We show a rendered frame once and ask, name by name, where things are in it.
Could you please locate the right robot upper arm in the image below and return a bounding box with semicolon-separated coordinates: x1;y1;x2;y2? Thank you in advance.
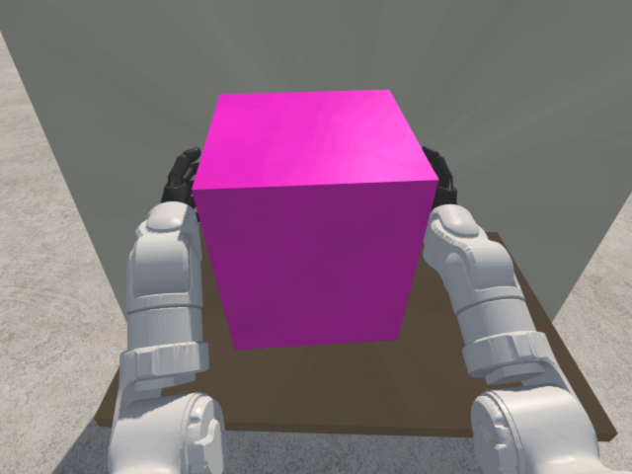
471;383;632;474

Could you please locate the left robot upper arm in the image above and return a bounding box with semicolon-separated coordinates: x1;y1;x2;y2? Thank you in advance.
110;392;228;474

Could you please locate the left robot forearm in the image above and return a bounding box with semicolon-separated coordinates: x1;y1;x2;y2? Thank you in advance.
108;201;209;474

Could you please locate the carton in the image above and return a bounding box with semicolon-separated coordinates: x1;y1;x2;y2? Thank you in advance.
192;90;438;350

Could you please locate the robot left hand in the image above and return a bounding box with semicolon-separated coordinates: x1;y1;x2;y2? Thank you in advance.
161;147;200;222

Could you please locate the right robot forearm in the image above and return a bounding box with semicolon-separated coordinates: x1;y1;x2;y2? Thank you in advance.
423;204;599;457

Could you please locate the robot right hand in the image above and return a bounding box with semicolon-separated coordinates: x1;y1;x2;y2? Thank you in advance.
422;146;457;212

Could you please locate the table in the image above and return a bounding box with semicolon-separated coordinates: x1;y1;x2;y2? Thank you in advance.
94;223;618;441

